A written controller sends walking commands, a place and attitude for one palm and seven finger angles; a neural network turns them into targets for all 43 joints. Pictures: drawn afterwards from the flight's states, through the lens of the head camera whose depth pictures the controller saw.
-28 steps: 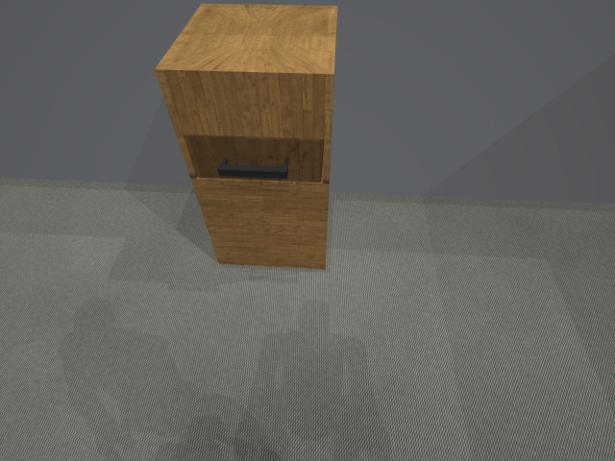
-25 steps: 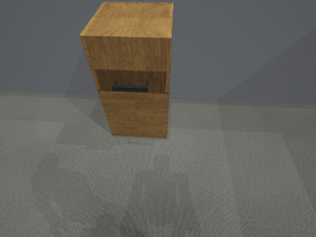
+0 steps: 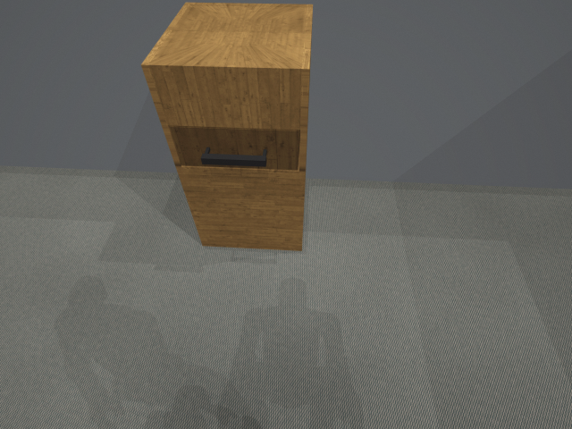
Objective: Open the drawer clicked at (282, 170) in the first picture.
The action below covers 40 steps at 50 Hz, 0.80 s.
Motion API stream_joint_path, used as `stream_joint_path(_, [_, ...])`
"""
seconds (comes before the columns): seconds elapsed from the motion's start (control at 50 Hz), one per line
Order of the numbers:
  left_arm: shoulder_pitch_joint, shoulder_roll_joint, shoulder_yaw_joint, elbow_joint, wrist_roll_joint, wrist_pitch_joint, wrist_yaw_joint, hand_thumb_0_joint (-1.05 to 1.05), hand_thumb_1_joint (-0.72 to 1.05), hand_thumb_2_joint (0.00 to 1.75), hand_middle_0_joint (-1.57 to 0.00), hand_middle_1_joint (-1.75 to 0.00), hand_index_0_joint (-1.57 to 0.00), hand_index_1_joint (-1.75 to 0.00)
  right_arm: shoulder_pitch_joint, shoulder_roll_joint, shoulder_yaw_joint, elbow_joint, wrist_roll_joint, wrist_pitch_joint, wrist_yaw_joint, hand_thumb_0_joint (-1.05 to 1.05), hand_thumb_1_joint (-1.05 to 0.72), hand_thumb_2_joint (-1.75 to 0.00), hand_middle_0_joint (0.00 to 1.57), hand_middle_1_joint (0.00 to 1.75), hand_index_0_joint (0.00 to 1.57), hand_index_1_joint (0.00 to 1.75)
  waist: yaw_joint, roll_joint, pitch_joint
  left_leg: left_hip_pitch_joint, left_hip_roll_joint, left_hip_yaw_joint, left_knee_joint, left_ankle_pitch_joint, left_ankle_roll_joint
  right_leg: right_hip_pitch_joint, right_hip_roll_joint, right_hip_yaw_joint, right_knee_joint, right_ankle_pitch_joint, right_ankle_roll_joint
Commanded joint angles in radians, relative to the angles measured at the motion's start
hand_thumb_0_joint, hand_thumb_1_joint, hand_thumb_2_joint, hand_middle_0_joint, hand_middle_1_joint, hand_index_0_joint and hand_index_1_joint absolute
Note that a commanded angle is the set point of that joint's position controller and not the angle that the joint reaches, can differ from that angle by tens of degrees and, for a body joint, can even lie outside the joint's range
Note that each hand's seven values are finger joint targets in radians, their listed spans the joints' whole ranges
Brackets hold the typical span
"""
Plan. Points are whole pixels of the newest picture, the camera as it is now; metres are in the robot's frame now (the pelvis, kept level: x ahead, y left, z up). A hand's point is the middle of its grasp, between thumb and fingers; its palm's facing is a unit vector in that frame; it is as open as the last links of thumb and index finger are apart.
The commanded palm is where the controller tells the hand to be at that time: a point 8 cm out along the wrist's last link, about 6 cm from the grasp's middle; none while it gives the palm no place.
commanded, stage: look at it before walking up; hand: left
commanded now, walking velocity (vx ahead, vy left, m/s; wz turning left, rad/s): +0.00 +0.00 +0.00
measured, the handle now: (235, 155) +0.89 +0.21 -0.22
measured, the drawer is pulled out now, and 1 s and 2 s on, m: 0.00 0.00 0.00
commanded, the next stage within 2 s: take the last steps up to it in 0.28 s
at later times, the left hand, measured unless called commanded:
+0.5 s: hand out of the picture -0.03 +0.15 -0.17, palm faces +0.07 -0.98 -0.19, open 7.4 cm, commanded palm none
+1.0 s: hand (173, 411) +0.18 +0.20 -0.17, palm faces +0.03 -0.97 -0.23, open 7.3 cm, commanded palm none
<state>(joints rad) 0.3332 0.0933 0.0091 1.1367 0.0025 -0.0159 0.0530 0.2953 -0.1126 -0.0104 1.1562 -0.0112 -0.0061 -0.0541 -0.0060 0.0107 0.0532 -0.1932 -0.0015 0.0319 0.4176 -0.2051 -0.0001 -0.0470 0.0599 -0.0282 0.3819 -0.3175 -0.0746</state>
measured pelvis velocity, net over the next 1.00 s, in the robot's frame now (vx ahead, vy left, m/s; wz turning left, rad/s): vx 0.12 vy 0.01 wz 0.00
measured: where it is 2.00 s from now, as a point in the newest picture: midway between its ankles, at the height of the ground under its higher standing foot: (305, 398)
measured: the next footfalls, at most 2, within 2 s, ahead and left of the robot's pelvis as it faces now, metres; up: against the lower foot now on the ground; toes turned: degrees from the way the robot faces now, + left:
right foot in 1.08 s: +0.28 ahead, -0.13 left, +0.00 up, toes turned -6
left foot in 1.38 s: +0.35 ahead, +0.11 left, +0.00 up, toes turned +7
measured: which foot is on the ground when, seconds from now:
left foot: down 0.00-1.00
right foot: down 0.00-0.72, up 0.74-1.00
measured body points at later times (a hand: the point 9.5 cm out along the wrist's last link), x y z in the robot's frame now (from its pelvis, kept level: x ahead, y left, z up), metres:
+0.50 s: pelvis +0.01 +0.00 +0.00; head +0.02 -0.01 +0.45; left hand -0.03 +0.21 -0.16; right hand -0.02 -0.21 -0.17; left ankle +0.01 +0.12 -0.74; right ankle -0.07 -0.07 -0.74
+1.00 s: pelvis +0.12 +0.01 +0.00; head +0.16 -0.01 +0.45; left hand +0.17 +0.25 -0.15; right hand +0.03 -0.18 -0.16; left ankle +0.05 +0.12 -0.74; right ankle +0.20 -0.12 -0.71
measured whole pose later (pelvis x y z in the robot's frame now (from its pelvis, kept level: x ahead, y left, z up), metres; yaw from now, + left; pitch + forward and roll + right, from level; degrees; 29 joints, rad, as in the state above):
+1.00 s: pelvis +0.12 +0.01 +0.00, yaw +0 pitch +0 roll +1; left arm 0.20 0.19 0.08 1.02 0.02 0.00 -0.01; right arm 0.43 -0.09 -0.03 1.14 -0.03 -0.06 -0.03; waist -0.02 0.01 0.08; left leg -0.07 0.02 0.12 0.38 -0.31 0.00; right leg -0.52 -0.10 -0.07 0.79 -0.25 -0.01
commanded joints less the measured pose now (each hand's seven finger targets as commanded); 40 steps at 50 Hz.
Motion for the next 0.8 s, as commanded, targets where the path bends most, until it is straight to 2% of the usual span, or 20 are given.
stream_joint_path(0.0, [0.105,0.102,0.015,-0.003,0.000,-0.009,0.005,0.00,0.90,0.90,-0.20,-0.30,-0.20,-0.30,0.101,-0.078,-0.008,-0.005,0.001,-0.004,-0.004,0.00,-0.90,-0.90,0.20,0.30,0.20,0.30,-0.002,-0.023,0.037,0.061,0.090,-0.076,-0.020,0.211,0.040,-0.101,-0.149,0.101,-0.081,0.331,0.039])
stream_joint_path(0.1, [0.106,0.101,0.015,-0.004,0.000,-0.007,0.004,0.00,0.90,0.90,-0.20,-0.30,-0.20,-0.30,0.097,-0.076,-0.005,-0.004,0.001,-0.004,-0.003,0.00,-0.90,-0.90,0.20,0.30,0.20,0.30,0.000,-0.017,0.057,0.053,0.090,-0.080,-0.026,0.205,0.041,-0.114,-0.147,0.102,-0.086,0.302,0.037])
stream_joint_path(0.12, [0.109,0.102,0.015,-0.005,0.002,-0.007,0.005,0.00,0.90,0.90,-0.20,-0.30,-0.20,-0.30,0.099,-0.076,-0.007,-0.005,0.002,-0.003,-0.003,0.00,-0.90,-0.90,0.20,0.30,0.20,0.30,0.001,-0.032,0.051,0.052,0.089,-0.079,-0.021,0.203,0.040,-0.110,-0.147,0.099,-0.086,0.307,0.043])
stream_joint_path(0.16, [0.108,0.101,0.014,-0.005,0.000,-0.007,0.004,0.00,0.90,0.90,-0.20,-0.30,-0.20,-0.30,0.097,-0.078,-0.006,-0.004,0.000,-0.004,-0.003,0.00,-0.90,-0.90,0.20,0.30,0.20,0.30,0.000,-0.012,0.049,0.057,0.089,-0.080,-0.020,0.210,0.041,-0.110,-0.150,0.100,-0.085,0.310,0.039])
stream_joint_path(0.38, [0.107,0.103,0.016,-0.004,0.001,-0.008,0.004,0.00,0.90,0.90,-0.20,-0.30,-0.20,-0.30,0.098,-0.081,-0.006,-0.004,0.000,-0.007,-0.005,0.00,-0.90,-0.90,0.20,0.30,0.20,0.30,-0.001,-0.018,0.031,0.070,0.091,-0.080,-0.019,0.232,0.042,-0.098,-0.150,0.098,-0.079,0.334,0.038])
stream_joint_path(0.42, [0.120,0.090,0.017,0.003,0.003,-0.005,0.004,0.00,0.90,0.90,-0.20,-0.30,-0.20,-0.30,0.122,-0.067,-0.007,0.007,-0.003,-0.002,-0.002,0.00,-0.90,-0.90,0.20,0.30,0.20,0.30,-0.002,-0.027,0.025,0.053,0.080,-0.065,0.003,0.122,0.041,-0.084,-0.146,0.096,-0.080,0.208,0.034])
stream_joint_path(0.46, [0.128,0.101,0.027,0.006,0.006,0.001,-0.003,0.00,0.90,0.90,-0.20,-0.30,-0.20,-0.30,0.110,-0.070,-0.013,0.002,-0.009,0.004,0.007,0.00,-0.90,-0.90,0.20,0.30,0.20,0.30,0.006,-0.055,0.085,-0.034,0.057,-0.041,0.042,-0.052,0.040,-0.104,-0.159,0.126,-0.108,-0.050,0.003])
stream_joint_path(0.48, [0.139,0.110,0.033,0.007,0.008,0.001,-0.007,0.00,0.90,0.90,-0.20,-0.30,-0.20,-0.30,0.090,-0.064,-0.016,-0.010,-0.010,0.005,0.012,0.00,-0.90,-0.90,0.20,0.30,0.20,0.30,0.015,-0.078,0.118,-0.097,0.039,-0.020,0.089,-0.097,0.036,-0.108,-0.182,0.170,-0.140,-0.146,-0.019])
stream_joint_path(0.52, [0.166,0.123,0.041,0.003,0.015,-0.002,-0.010,0.00,0.90,0.90,-0.20,-0.30,-0.20,-0.30,0.046,-0.065,-0.023,-0.043,-0.014,0.006,0.021,0.00,-0.90,-0.90,0.20,0.30,0.20,0.30,0.031,-0.148,0.162,-0.231,0.029,0.019,0.236,-0.174,0.021,-0.076,-0.261,0.271,-0.185,-0.192,-0.081])
stream_joint_path(0.56, [0.173,0.128,0.050,-0.004,0.022,-0.014,-0.013,0.00,0.90,0.90,-0.20,-0.30,-0.20,-0.30,-0.006,-0.065,-0.033,-0.074,-0.012,0.000,0.025,0.00,-0.90,-0.90,0.20,0.30,0.20,0.30,0.036,-0.106,0.191,-0.313,0.057,0.025,0.340,-0.233,0.012,-0.061,-0.323,0.319,-0.176,-0.052,-0.156])
stream_joint_path(0.6, [0.182,0.145,0.061,-0.005,0.026,-0.025,-0.014,0.00,0.90,0.90,-0.20,-0.30,-0.20,-0.30,-0.025,-0.061,-0.039,-0.101,-0.008,-0.012,0.029,0.00,-0.90,-0.90,0.20,0.30,0.20,0.30,0.033,-0.095,0.164,-0.337,0.072,0.033,0.326,-0.253,0.014,0.006,-0.343,0.310,-0.122,0.157,-0.182])
stream_joint_path(0.62, [0.182,0.146,0.064,-0.004,0.027,-0.028,-0.014,0.00,0.90,0.90,-0.20,-0.30,-0.20,-0.30,-0.012,-0.059,-0.040,-0.102,-0.007,-0.017,0.030,0.00,-0.90,-0.90,0.20,0.30,0.20,0.30,0.024,-0.082,0.146,-0.302,0.072,0.042,0.280,-0.251,0.021,0.017,-0.336,0.285,-0.078,0.235,-0.176])
stream_joint_path(0.64, [0.164,0.152,0.066,-0.008,0.024,-0.030,-0.018,0.00,0.90,0.90,-0.20,-0.30,-0.20,-0.30,0.032,-0.052,-0.038,-0.095,-0.007,-0.023,0.030,0.00,-0.90,-0.90,0.20,0.30,0.20,0.30,-0.003,-0.071,0.117,-0.192,0.059,0.060,0.184,-0.210,0.029,-0.029,-0.307,0.227,-0.005,0.314,-0.152])
stream_joint_path(0.66, [0.132,0.144,0.065,-0.017,0.017,-0.029,-0.024,0.00,0.90,0.90,-0.20,-0.30,-0.20,-0.30,0.145,-0.054,-0.039,-0.058,-0.011,-0.032,0.026,0.00,-0.90,-0.90,0.20,0.30,0.20,0.30,-0.058,-0.033,0.074,0.038,0.034,0.073,0.074,-0.096,0.049,-0.161,-0.234,0.133,0.135,0.369,-0.101])
stream_joint_path(0.68, [0.114,0.111,0.060,-0.042,0.010,-0.032,-0.035,0.00,0.90,0.90,-0.20,-0.30,-0.20,-0.30,0.299,-0.118,-0.053,-0.005,-0.023,-0.043,0.018,0.00,-0.90,-0.90,0.20,0.30,0.20,0.30,-0.106,0.131,0.016,0.270,0.157,-0.130,0.011,-0.006,0.129,-0.367,-0.106,0.034,0.392,0.287,-0.031])
stream_joint_path(0.7, [0.050,0.084,0.048,-0.089,0.008,-0.042,-0.039,0.00,0.90,0.90,-0.20,-0.30,-0.20,-0.30,0.433,-0.175,-0.064,0.029,-0.033,-0.050,0.013,0.00,-0.90,-0.90,0.20,0.30,0.20,0.30,-0.135,0.316,0.005,0.358,0.403,-0.442,-0.106,0.133,0.261,-0.576,-0.017,-0.068,0.704,-0.185,0.011])
stream_joint_path(0.72, [-0.052,0.108,0.049,-0.116,0.014,-0.041,-0.034,0.00,0.90,0.90,-0.20,-0.30,-0.20,-0.30,0.433,-0.158,-0.050,0.027,-0.028,-0.046,0.007,0.00,-0.90,-0.90,0.20,0.30,0.20,0.30,-0.135,0.180,0.054,0.255,0.462,-0.509,-0.154,0.143,0.302,-0.626,-0.069,0.017,0.856,-0.245,-0.001])
stream_joint_path(0.74, [-0.076,0.092,0.050,-0.124,0.016,-0.034,-0.036,0.00,0.90,0.90,-0.20,-0.30,-0.20,-0.30,0.363,-0.143,-0.047,0.007,-0.026,-0.045,0.006,0.00,-0.90,-0.90,0.20,0.30,0.20,0.30,-0.098,0.048,0.129,0.135,0.460,-0.475,-0.188,0.051,0.289,-0.650,-0.114,0.049,0.901,-0.189,0.002])
stream_joint_path(0.76, [-0.073,0.081,0.051,-0.129,0.021,-0.027,-0.046,0.00,0.90,0.90,-0.20,-0.30,-0.20,-0.30,0.295,-0.129,-0.041,-0.020,-0.025,-0.054,0.008,0.00,-0.90,-0.90,0.20,0.30,0.20,0.30,-0.060,-0.002,0.150,0.050,0.418,-0.406,-0.225,-0.029,0.253,-0.638,-0.141,0.058,0.884,-0.130,0.015])
stream_joint_path(0.78, [-0.059,0.071,0.051,-0.133,0.025,-0.017,-0.056,0.00,0.90,0.90,-0.20,-0.30,-0.20,-0.30,0.249,-0.125,-0.037,-0.033,-0.023,-0.065,0.009,0.00,-0.90,-0.90,0.20,0.30,0.20,0.30,-0.030,0.014,0.145,0.011,0.376,-0.326,-0.244,-0.049,0.223,-0.620,-0.155,0.047,0.838,-0.082,0.029])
